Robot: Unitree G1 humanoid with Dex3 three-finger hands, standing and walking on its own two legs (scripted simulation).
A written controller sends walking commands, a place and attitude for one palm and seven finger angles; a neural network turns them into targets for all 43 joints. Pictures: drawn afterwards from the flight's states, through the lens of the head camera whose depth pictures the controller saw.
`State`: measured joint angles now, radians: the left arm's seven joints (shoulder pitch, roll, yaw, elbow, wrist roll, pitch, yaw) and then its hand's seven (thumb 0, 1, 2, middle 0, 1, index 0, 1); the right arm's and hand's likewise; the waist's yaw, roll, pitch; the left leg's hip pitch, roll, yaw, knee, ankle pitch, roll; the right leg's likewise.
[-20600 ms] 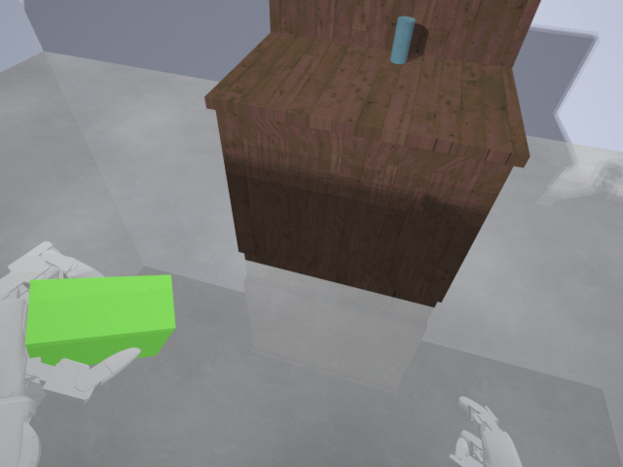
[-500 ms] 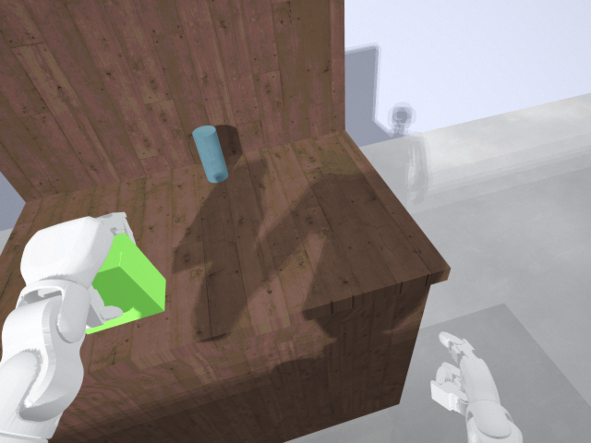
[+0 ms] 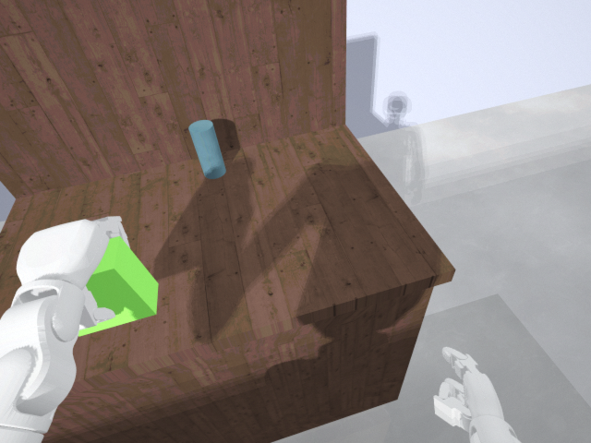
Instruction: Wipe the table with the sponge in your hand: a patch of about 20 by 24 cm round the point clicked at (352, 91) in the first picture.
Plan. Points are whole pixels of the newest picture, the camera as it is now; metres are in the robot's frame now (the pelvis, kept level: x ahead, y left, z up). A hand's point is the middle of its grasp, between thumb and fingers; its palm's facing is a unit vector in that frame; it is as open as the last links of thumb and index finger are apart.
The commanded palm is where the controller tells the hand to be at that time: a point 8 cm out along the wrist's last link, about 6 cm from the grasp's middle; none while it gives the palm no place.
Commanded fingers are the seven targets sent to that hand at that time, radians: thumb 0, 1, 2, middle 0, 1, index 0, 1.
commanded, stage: move the sponge above the wiping area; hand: left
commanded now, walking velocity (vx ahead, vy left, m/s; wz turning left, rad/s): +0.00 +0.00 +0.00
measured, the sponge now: (105, 295) +0.24 +0.31 +0.09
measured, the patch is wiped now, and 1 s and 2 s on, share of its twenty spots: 0.00 0.00 0.00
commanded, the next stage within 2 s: none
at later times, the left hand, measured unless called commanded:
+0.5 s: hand (74, 287) +0.23 +0.33 +0.12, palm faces +0.02 -0.06 -1.00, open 9.7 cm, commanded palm +0.21 +0.33 +0.19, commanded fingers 0.00 0.10 1.30 -1.20 -1.60 -1.20 -1.60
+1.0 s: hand (77, 277) +0.26 +0.35 +0.11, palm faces -0.03 -0.04 -1.00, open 9.7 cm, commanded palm +0.24 +0.34 +0.17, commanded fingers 0.00 0.10 1.30 -1.20 -1.60 -1.20 -1.60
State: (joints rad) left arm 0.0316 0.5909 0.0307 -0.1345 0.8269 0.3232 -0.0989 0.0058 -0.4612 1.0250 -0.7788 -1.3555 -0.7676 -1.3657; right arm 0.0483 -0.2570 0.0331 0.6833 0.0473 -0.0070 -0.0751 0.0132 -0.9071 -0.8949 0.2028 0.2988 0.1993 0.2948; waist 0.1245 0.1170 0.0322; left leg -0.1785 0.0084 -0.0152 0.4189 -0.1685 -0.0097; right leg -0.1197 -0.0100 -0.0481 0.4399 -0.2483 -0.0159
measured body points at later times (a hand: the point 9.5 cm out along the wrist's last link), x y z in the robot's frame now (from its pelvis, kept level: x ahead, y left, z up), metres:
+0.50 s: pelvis +0.00 +0.00 +0.00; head +0.00 -0.03 +0.45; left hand +0.23 +0.33 +0.17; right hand +0.25 -0.19 -0.09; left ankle +0.04 +0.13 -0.74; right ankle +0.00 -0.11 -0.74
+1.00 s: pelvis +0.00 +0.00 +0.00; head +0.00 -0.03 +0.45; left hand +0.25 +0.35 +0.16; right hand +0.21 -0.21 -0.10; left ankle +0.04 +0.13 -0.74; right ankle +0.00 -0.11 -0.74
